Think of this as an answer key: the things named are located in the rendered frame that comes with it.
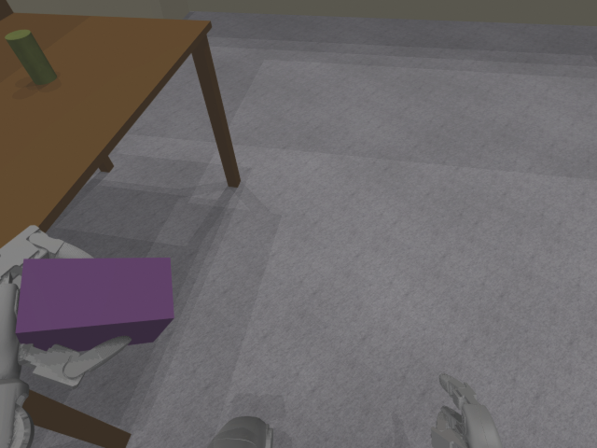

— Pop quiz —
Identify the sponge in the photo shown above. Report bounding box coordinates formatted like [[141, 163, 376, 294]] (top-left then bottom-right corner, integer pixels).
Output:
[[15, 258, 174, 352]]

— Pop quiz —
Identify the right robot hand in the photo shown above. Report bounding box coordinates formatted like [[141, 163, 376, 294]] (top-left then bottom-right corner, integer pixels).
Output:
[[431, 373, 503, 448]]

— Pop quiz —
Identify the left robot forearm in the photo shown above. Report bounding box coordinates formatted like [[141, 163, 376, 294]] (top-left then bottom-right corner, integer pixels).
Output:
[[0, 378, 35, 448]]

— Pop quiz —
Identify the table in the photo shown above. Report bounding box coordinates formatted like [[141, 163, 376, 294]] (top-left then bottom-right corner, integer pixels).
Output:
[[0, 0, 241, 448]]

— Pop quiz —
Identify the left robot thigh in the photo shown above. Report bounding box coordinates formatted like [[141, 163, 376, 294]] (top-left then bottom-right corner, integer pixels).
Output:
[[207, 416, 273, 448]]

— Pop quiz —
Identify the left robot hand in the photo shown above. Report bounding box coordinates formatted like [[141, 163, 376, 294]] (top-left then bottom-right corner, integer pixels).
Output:
[[0, 225, 132, 389]]

